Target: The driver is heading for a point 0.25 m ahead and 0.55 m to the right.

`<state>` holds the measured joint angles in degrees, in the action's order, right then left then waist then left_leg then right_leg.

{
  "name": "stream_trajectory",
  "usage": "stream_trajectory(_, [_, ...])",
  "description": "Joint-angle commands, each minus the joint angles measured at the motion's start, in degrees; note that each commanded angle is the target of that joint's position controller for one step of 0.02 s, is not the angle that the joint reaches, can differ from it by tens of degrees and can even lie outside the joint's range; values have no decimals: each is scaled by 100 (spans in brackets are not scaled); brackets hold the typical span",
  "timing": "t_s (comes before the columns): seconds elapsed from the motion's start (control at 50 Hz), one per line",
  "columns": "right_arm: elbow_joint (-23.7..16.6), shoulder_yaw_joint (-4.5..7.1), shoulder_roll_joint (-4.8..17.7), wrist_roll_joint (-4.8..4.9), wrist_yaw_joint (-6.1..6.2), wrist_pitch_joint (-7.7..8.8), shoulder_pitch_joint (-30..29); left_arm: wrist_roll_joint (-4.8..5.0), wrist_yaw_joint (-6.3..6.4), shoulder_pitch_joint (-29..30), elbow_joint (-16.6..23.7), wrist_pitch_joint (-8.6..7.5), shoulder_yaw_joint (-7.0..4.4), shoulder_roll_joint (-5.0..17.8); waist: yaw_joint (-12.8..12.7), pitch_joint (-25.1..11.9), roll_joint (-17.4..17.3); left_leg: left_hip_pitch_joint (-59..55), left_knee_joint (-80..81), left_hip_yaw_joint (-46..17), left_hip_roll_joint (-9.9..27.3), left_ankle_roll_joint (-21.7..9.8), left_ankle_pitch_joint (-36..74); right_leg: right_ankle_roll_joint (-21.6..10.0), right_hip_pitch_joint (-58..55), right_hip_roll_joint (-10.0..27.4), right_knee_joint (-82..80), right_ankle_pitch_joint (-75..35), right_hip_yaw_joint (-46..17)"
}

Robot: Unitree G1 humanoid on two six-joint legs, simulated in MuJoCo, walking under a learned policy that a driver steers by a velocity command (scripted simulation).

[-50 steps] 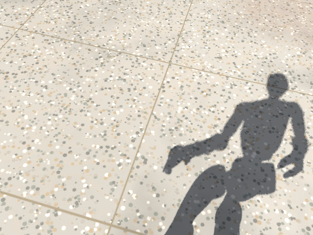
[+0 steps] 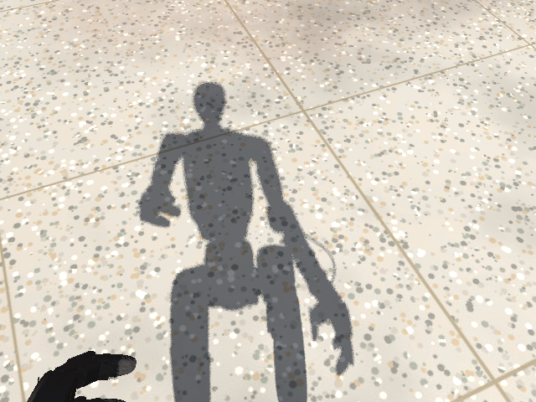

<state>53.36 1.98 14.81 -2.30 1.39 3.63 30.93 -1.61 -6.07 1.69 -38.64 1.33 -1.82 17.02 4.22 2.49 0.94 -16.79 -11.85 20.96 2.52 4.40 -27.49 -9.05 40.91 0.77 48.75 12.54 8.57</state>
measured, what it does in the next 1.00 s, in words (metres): walks ahead, turning right: right foot, then left foot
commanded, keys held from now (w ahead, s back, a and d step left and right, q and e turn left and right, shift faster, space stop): w+e+shift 0.84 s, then e+shift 0.16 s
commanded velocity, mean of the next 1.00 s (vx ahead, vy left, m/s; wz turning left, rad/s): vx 0.93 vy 0.00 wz -0.99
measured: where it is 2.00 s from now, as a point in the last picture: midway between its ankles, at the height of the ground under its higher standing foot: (519, 211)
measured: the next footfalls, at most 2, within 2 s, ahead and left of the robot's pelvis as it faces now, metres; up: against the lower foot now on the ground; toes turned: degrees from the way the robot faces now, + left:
right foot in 0.04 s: +0.20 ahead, -0.06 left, +0.00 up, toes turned -9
left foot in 0.48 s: +0.70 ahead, -0.05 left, +0.00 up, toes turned -30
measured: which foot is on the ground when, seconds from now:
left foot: down 0.00-0.06, up 0.08-0.46, down 0.48-0.92, up 0.94-1.00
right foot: up 0.00-0.02, down 0.04-0.46, up 0.48-0.90, down 0.92-1.00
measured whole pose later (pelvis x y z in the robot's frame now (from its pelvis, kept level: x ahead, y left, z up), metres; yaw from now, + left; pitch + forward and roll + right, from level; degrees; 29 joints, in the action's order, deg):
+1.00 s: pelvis +0.82 -0.37 -0.01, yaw -59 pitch +0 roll +1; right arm 45.0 1.4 13.5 -0.9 0.5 2.7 18.6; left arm -1.3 -1.1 -7.2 -40.5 -0.5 -2.9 18.1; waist 2.0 6.5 1.7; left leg 11.5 -82.0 2.8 4.5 4.0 -26.0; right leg -11.6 29.5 -10.3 41.6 12.3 4.8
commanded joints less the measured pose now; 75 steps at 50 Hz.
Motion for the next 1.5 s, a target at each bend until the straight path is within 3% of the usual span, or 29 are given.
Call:
stream_trajectory(0.02, [-390, 303, 1491, 13, 93, -67, -459, 59, 168, -1229, 75, -122, -172, 557, -1289, -535, -1042, 1064, -2613, -332, 1578, -738, 9716, -471, -2399, -831, -324, 838, 397])
stream_trajectory(0.04, [-510, 314, 1537, 34, 23, -89, -727, 35, 289, -2551, -312, -182, -367, 889, -1839, -1113, -941, 2111, -4322, -492, 1594, -799, 8743, -697, -4226, -900, -896, 824, -70])
stream_trajectory(0.06, [-521, 235, 1077, -58, -80, -62, -676, 77, 419, -2597, -523, -173, -544, 1213, -1534, -1129, -149, 3807, -5976, -672, 924, -692, 3223, -765, -5547, -245, -1356, 1355, -1276])
stream_trajectory(0.08, [-1234, 133, 654, 66, -181, 69, -963, 13, 449, -2179, -307, -70, -665, 1816, -1019, -1419, 1010, 6127, -7917, -1198, -177, -313, -6, -1564, -6606, 1111, -2371, 2420, -4610])
stream_trajectory(0.1, [-1592, 172, 1041, 71, -171, 224, -1840, 0, 472, -2586, -315, -41, -670, 1752, -1342, -1506, -71, 6660, -7955, -2298, -39, -398, 658, -1492, -6564, 1213, -3060, 2040, -5252])
stream_trajectory(0.14, [-1571, 90, 908, 73, -146, 329, -1756, 17, 569, -2406, -530, -168, -593, 1395, -782, -273, -630, 6428, -7029, -2368, 403, -417, 949, -1222, -4990, 1045, -3483, 771, -4360])
stream_trajectory(0.2, [-1447, 53, 802, -220, -196, 13, -1306, 117, 661, -1853, -424, -422, -369, 914, -119, 138, -488, 5640, -6261, -2394, 697, -119, 529, -1168, -3342, 345, -3575, -100, -3374])
stream_trajectory(0.3, [-2163, -100, 543, -94, -305, -92, -2978, 111, 576, -2224, -537, -641, -351, 939, -470, 692, -74, 5218, -3925, -1893, 440, 41, 2076, -897, -2112, -264, -3995, -1539, -2908])
stream_trajectory(0.4, [-2333, -104, 649, 42, -288, -26, -3231, 233, 619, -2483, -706, -650, -439, 1191, -649, 59, 166, 3928, -2118, -1924, -204, -404, 3169, -387, -3335, -64, -3449, -4350, -2980])
stream_trajectory(0.46, [-1760, 250, 1416, 169, -9, -24, -846, 90, 591, -1868, -617, -676, -543, 1683, 760, -1354, 303, 938, -2127, -2083, -293, -470, 2180, 30, -3070, -136, -522, -5402, -3034])
stream_trajectory(0.48, [-1481, 398, 1740, 45, 131, -20, 347, 23, 573, -1636, -505, -747, -413, 1123, 1209, -1866, -127, -379, -2215, -2780, 477, -588, 810, 108, -2157, -505, 1365, -3504, -2727])
stream_trajectory(0.5, [-1492, 439, 2039, -266, 111, 41, 203, 288, 603, -2389, -241, -715, -128, 31, 380, -2507, -2044, -1425, -1478, -5581, 2451, -1055, -183, 210, -522, -1091, 3334, 1837, -2122])
stream_trajectory(0.52, [-1609, 469, 1755, -187, 7, 6, -471, 223, 654, -2217, -161, -675, -115, 582, 254, -2437, -1960, -763, -561, -6895, 2394, -1188, -1275, 99, -40, -740, 3595, 1165, -1776])
stream_trajectory(0.56, [-1589, 274, 828, -105, -45, -3, -1326, 19, 539, -1618, -296, -502, -181, 856, 28, -868, -584, 978, -375, -5156, 1896, -1174, -965, 117, -11, -73, 3191, 225, -1509])
stream_trajectory(0.62, [-1041, 150, 452, -33, -114, 112, -952, -42, 292, -1235, -42, -254, -63, 321, -246, -77, -461, 2064, -96, -3501, 1602, -983, 562, 169, 56, 331, 3072, 297, -1416])
stream_trajectory(0.78, [-619, 181, 741, 83, -163, 396, -962, -33, 24, 341, 786, -154, 128, 165, -518, 775, -235, 2564, 739, -490, 937, -597, 3878, 31, -269, 254, 258, -1358, -229])
stream_trajectory(0.84, [-582, 259, 1191, 101, -57, 263, -560, -5, 52, 104, 614, -225, 78, 282, -710, 302, -488, 1547, -163, -278, 1049, -525, 7760, -229, -1138, -390, -374, -1118, 340])
stream_trajectory(0.9, [-828, 355, 1522, 156, 4, 3, -1062, -24, 309, -2677, -286, -347, -234, 778, -1944, -1071, -550, 2125, -4069, -574, 1254, -531, 8311, -504, -4178, -854, -1209, -1147, -154])
stream_trajectory(0.92, [-822, 335, 1238, 141, -90, -11, -1020, -2, 512, -2703, -486, -321, -374, 933, -1629, -893, 91, 3394, -5833, -688, 562, -354, 3358, -526, -5066, -528, -1641, -1279, -845])
stream_trajectory(0.94, [-1167, 219, 639, 58, -117, -25, -580, -18, 573, -2308, -255, -250, -537, 1664, -860, -975, 1184, 5253, -8242, -861, -215, -70, -892, -1020, -6077, 835, -813, -5568, -2810])
stream_trajectory(0.96, [-1667, 206, 902, 195, -70, 4, -726, -9, 561, -2576, -19, -166, -664, 1878, -1097, -2538, 514, 6076, -8904, -2100, -246, 3, -516, -1990, -7079, 1544, -1628, -5307, -4422])
stream_trajectory(1.04, [-1649, 118, 882, -59, -40, -101, -1367, 210, 738, -1654, -17, -232, -467, 1008, -256, -345, -837, 5449, -6912, -2365, 462, 54, 236, -1251, -3653, 760, -2841, -4721, -3395])
stream_trajectory(1.26, [-2325, -130, 646, 72, 10, -367, -3050, 118, 738, -2400, -309, -67, -539, 1019, -823, -644, 89, 4608, -3090, -2315, -408, -193, 2112, 129, -3184, -485, -1906, -4664, -3274])
stream_trajectory(1.34, [-1966, -37, 1002, 105, 38, -183, -1980, -34, 645, -1716, 10, -163, -532, 1082, -140, -809, 306, 2593, -1772, -2722, -507, -441, 1869, 200, -2530, -431, -1136, -2102, -4007])
stream_trajectory(1.36, [-1851, 79, 1300, 55, 93, -115, -1329, 17, 577, -1897, 41, -255, -437, 761, 88, -1155, -486, 1376, -1295, -3479, 367, -682, 740, 264, -1905, -767, 121, -450, -3466])
stream_trajectory(1.38, [-1938, 167, 1680, 8, 166, -163, -1099, 80, 530, -2204, 184, -316, -312, 339, -23, -1688, -1590, 340, -396, -5802, 1987, -1194, -1168, 422, -796, -1547, 1274, 2571, -2297])
stream_trajectory(1.4, [-1944, 245, 1679, 11, 165, -212, -1530, -52, 498, -2392, 194, -299, -278, 611, -327, -1581, -1869, 688, 136, -7458, 2273, -1627, -2950, 451, -21, -1033, 2060, 2015, -1912])
stream_trajectory(1.44, [-2055, 126, 1000, 65, 114, -256, -1982, -199, 409, -1818, 88, -214, -376, 1038, -360, -517, -404, 1895, -27, -5919, 1772, -1337, -2215, 575, 9, -514, 2327, 1118, -1559])
stream_trajectory(1.5, [-1739, 169, 1048, 90, 38, -168, -1723, -161, 197, -1550, 221, -109, -286, 695, -373, -163, -600, 2488, 221, -4037, 1170, -999, -790, 588, -114, -108, 2167, 646, -1334])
